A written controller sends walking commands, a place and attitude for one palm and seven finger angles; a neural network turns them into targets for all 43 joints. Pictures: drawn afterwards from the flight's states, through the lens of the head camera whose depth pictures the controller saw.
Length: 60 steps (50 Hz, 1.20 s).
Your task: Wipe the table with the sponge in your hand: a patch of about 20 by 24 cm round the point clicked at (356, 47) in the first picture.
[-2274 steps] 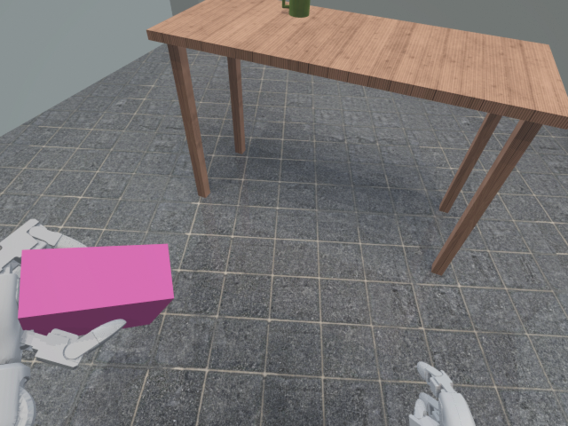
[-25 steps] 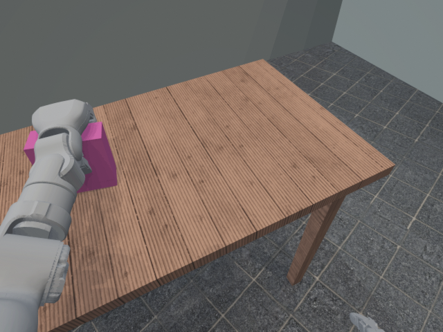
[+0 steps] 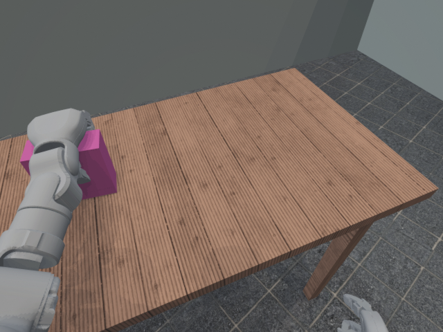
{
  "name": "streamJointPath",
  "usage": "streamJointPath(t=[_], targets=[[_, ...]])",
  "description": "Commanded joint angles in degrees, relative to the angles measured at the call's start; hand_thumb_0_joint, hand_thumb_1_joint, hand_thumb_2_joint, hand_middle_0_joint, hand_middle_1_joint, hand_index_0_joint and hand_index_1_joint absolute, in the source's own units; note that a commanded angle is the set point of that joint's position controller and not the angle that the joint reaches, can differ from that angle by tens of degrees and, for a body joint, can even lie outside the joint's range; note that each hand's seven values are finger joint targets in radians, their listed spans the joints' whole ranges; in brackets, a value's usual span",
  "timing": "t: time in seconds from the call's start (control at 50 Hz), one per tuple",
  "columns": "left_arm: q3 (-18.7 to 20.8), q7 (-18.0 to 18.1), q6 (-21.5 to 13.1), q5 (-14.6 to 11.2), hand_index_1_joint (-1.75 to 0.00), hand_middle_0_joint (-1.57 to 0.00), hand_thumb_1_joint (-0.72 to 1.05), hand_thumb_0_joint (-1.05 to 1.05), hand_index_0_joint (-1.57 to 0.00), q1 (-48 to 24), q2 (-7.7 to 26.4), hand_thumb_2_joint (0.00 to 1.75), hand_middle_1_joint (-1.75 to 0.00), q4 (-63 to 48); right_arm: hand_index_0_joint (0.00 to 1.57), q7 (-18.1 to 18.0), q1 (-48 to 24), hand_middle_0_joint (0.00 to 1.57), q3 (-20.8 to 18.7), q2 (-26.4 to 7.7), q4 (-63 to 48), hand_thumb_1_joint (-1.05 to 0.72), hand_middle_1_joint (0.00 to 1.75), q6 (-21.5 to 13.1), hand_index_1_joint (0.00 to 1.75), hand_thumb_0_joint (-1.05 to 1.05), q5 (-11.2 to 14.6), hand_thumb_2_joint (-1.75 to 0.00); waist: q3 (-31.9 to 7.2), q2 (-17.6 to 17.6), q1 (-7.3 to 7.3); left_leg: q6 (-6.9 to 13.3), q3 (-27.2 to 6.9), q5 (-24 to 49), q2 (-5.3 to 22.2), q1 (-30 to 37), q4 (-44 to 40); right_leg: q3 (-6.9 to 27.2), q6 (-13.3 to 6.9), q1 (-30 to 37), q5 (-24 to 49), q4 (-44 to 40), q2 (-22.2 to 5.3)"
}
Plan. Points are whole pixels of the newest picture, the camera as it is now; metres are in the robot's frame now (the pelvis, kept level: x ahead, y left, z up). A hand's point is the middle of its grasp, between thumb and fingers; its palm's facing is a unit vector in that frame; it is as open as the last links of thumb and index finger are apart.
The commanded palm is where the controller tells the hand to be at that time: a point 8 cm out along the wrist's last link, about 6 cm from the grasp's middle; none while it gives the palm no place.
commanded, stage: slide back across to the first lane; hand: left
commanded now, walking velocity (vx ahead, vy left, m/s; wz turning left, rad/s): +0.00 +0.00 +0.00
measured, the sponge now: (78, 175) +0.37 +0.33 +0.08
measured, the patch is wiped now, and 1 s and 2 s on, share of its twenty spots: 0.85 0.85 0.90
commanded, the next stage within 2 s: wipe back along the first lane in 0.14 s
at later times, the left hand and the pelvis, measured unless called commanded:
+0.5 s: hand (74, 160) +0.36 +0.30 +0.13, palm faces +0.01 -0.04 -1.00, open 10.1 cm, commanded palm +0.33 +0.29 +0.18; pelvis +0.01 +0.01 +0.00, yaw +1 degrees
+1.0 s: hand (76, 186) +0.31 +0.28 +0.13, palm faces +0.06 -0.07 -1.00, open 10.1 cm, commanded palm +0.27 +0.27 +0.16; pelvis -0.01 -0.03 +0.00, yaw +0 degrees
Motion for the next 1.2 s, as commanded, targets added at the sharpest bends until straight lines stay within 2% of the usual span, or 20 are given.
streamJointPath(t=[0.0,0.08,0.1,0.18,0.2,0.28,0.3,0.32,0.36,0.4,0.46,0.6,0.72,0.82,0.96,1.02,1.1,1.12,1.14,1.18], targets=[[3.1,0.0,-0.4,2.3,-1.60,-1.20,0.10,0.00,-1.20,-23.6,15.2,1.30,-1.60,-14.7,0.20,-0.4,-6.8,0.20,-2.0,-7.1,-8.5,-0.90,0.30,-2.5,0.30,0.00,-0.2,-0.90,-17.6,1.8,-0.35,-2.5,-3.4,30.2,3.4,8.5,-0.5,0.3,-4.1,7.2,16.6,0.0,-0.1],[0.4,-0.5,-0.6,2.5,-1.60,-1.20,0.10,0.00,-1.20,-25.0,12.2,1.30,-1.60,-15.9,0.20,-0.2,-6.4,0.20,-1.9,-6.8,-8.3,-0.90,0.30,-2.5,0.30,0.00,-0.4,-0.90,-17.4,2.1,-0.86,-3.8,-4.6,33.6,3.9,11.3,0.2,-0.4,-4.1,4.8,15.4,-0.2,0.1],[2.8,-0.4,-0.8,1.9,-1.60,-1.20,0.10,0.00,-1.20,-23.0,13.9,1.30,-1.60,-17.1,0.20,-0.2,-6.7,0.20,-2.0,-6.8,-8.7,-0.90,0.30,-2.6,0.30,0.00,-0.6,-0.90,-18.9,2.2,0.18,-4.1,-4.9,36.1,4.1,11.8,0.2,-0.3,-4.3,5.9,16.2,0.0,0.2],[3.7,-0.1,-0.5,1.9,-1.60,-1.20,0.10,0.00,-1.20,-21.5,14.1,1.30,-1.60,-18.0,0.20,0.2,-7.1,0.20,-1.6,-6.8,-8.6,-0.90,0.30,-2.2,0.30,0.00,-0.9,-0.90,-19.6,0.7,0.54,-4.5,-4.6,38.8,3.9,11.5,0.6,-0.4,-4.1,7.5,18.8,0.1,0.0],[5.8,0.1,-0.3,1.7,-1.60,-1.20,0.10,0.00,-1.20,-21.2,16.3,1.30,-1.60,-18.1,0.20,0.2,-7.4,0.20,-1.4,-7.0,-8.6,-0.90,0.30,-2.2,0.30,0.00,-1.0,-0.90,-19.7,0.5,1.01,-4.8,-5.0,38.5,4.1,10.9,0.0,-0.4,-4.4,8.0,18.0,0.0,0.1],[0.7,0.0,0.3,2.1,-1.60,-1.20,0.10,0.00,-1.20,-20.8,10.3,1.30,-1.60,-20.0,0.20,0.6,-8.0,0.20,-1.3,-6.4,-9.1,-0.90,0.30,-2.2,0.30,0.00,-1.1,-0.90,-19.8,0.7,0.52,-4.9,-5.0,38.1,4.1,11.9,0.2,-0.7,-4.0,7.0,17.2,-0.1,-0.1],[3.7,0.2,0.5,1.8,-1.60,-1.20,0.10,0.00,-1.20,-17.6,12.4,1.30,-1.60,-20.9,0.20,0.7,-8.5,0.20,-1.4,-6.5,-9.5,-0.90,0.30,-2.5,0.30,0.00,-1.1,-0.90,-20.8,0.9,1.59,-4.8,-5.1,39.2,4.2,12.1,0.2,-0.3,-4.3,8.1,17.4,-0.1,0.1],[2.6,0.2,0.7,2.0,-1.60,-1.20,0.10,0.00,-1.20,-16.7,11.5,1.30,-1.60,-21.0,0.20,0.8,-8.2,0.20,-1.3,-6.6,-9.5,-0.90,0.30,-2.3,0.30,0.00,-1.3,-0.90,-20.8,0.9,1.38,-4.9,-5.1,40.3,4.2,12.1,0.4,-0.8,-4.2,8.4,17.9,0.2,0.0],[2.0,-0.1,1.3,1.9,-1.60,-1.20,0.10,0.00,-1.20,-15.4,10.4,1.30,-1.60,-20.0,0.20,1.0,-8.2,0.20,-1.3,-6.6,-9.0,-0.90,0.30,-2.0,0.30,0.00,-1.2,-0.90,-18.9,-0.9,0.92,-4.7,-4.6,38.3,4.1,10.8,0.3,-0.8,-4.1,8.2,18.4,-0.1,0.0],[3.7,-0.1,1.7,1.1,-1.60,-1.20,0.10,0.00,-1.20,-12.7,11.3,1.30,-1.60,-23.0,0.20,1.1,-9.4,0.20,-1.2,-6.7,-9.8,-0.90,0.30,-2.1,0.30,0.00,-1.2,-0.90,-19.7,-1.0,1.99,-4.4,-4.6,37.5,4.1,10.6,-0.3,-0.3,-4.3,9.9,18.4,0.0,0.0],[1.3,-0.3,2.6,0.8,-1.60,-1.20,0.10,0.00,-1.20,-8.8,7.9,1.30,-1.60,-23.4,0.20,1.4,-9.8,0.20,-1.2,-6.3,-10.0,-0.90,0.30,-2.1,0.30,0.00,-1.2,-0.90,-17.7,-1.8,1.70,-4.0,-4.1,36.3,3.9,10.0,-0.2,-0.8,-3.8,9.4,18.4,0.0,-0.1],[3.3,-0.5,4.5,1.1,-1.60,-1.20,0.10,0.00,-1.20,-5.8,10.7,1.30,-1.60,-22.3,0.20,1.0,-11.3,0.20,-0.7,-6.9,-9.9,-0.90,0.30,-1.7,0.30,0.00,-0.6,-0.90,-13.1,-2.3,1.91,-2.3,-3.0,23.5,3.1,5.7,-2.2,0.3,-4.3,10.1,14.0,-0.5,-0.1],[2.7,-1.3,3.6,0.7,-1.60,-1.20,0.10,0.00,-1.20,0.7,9.1,1.30,-1.60,-25.8,0.20,1.3,-11.9,0.20,-0.9,-6.3,-11.2,-0.90,0.30,-2.0,0.30,0.00,-0.7,-0.90,-14.7,-0.9,2.64,-1.4,-2.7,23.5,2.6,5.5,-1.0,0.6,-4.3,12.1,16.3,0.6,-0.4],[3.3,-1.4,3.7,-0.8,-1.60,-1.20,0.10,0.00,-1.20,6.6,8.1,1.30,-1.60,-27.2,0.20,1.6,-12.8,0.20,-0.8,-6.3,-11.7,-0.90,0.30,-1.7,0.30,0.00,-0.6,-0.90,-10.9,-4.4,2.45,-0.8,-2.1,19.8,2.3,2.9,-0.8,1.2,-3.7,11.3,16.5,0.8,-0.5],[4.5,-0.9,5.0,-0.2,-1.60,-1.20,0.10,0.00,-1.20,9.6,10.0,1.30,-1.60,-26.2,0.20,1.1,-14.0,0.20,-0.6,-6.4,-11.1,-0.90,0.30,-1.3,0.30,0.00,-0.4,-0.90,-7.1,-5.1,2.07,-0.6,-1.5,14.1,1.7,0.3,-0.5,3.1,-3.3,9.6,12.9,0.5,-0.6],[3.1,-1.1,5.5,0.0,-1.60,-1.20,0.10,0.00,-1.20,9.5,8.7,1.30,-1.60,-28.1,0.20,0.8,-14.4,0.20,-0.6,-6.1,-11.8,-0.90,0.30,-1.5,0.30,0.00,-0.3,-0.90,-8.7,-4.2,2.08,-0.4,-1.3,13.3,1.4,0.6,0.0,3.5,-3.3,9.9,12.1,0.9,-0.8],[7.7,-1.1,4.7,-1.2,-1.60,-1.20,0.10,0.00,-1.20,16.0,12.4,1.30,-1.60,-29.7,0.20,1.0,-15.2,0.20,-0.7,-6.2,-11.9,-0.90,0.30,-1.9,0.30,0.00,-0.3,-0.90,-11.1,-4.0,3.18,-0.5,-1.5,14.2,1.2,0.3,1.2,5.7,-3.3,12.1,15.4,2.2,-0.7],[5.3,-1.3,4.8,-1.6,-1.60,-1.20,0.10,0.00,-1.20,16.3,9.6,1.30,-1.60,-30.8,0.20,0.9,-15.0,0.20,-0.6,-5.8,-12.5,-0.90,0.30,-1.9,0.30,0.00,-0.6,-0.90,-11.9,-5.2,3.04,-0.4,-1.0,14.5,1.2,-0.2,1.8,4.6,-2.9,12.9,16.7,2.8,-1.2],[7.8,-1.1,4.5,-1.8,-1.60,-1.20,0.10,0.00,-1.20,18.8,11.7,1.30,-1.60,-30.5,0.20,1.0,-14.7,0.20,-0.7,-5.9,-12.1,-0.90,0.30,-2.0,0.30,0.00,-0.4,-0.90,-10.9,-5.6,3.24,-0.5,-1.1,14.6,1.2,-0.4,2.0,5.1,-2.8,12.5,17.0,3.0,-1.0],[6.4,-1.3,4.4,-2.6,-1.60,-1.20,0.10,0.00,-1.20,22.5,9.3,1.30,-1.60,-33.5,0.20,1.4,-15.2,0.20,-0.7,-5.7,-12.7,-0.90,0.30,-2.0,0.30,0.00,-0.4,-0.90,-10.1,-4.3,3.49,-0.5,-1.0,15.5,1.2,-0.2,2.3,4.9,-2.7,12.0,18.5,3.4,-1.0]])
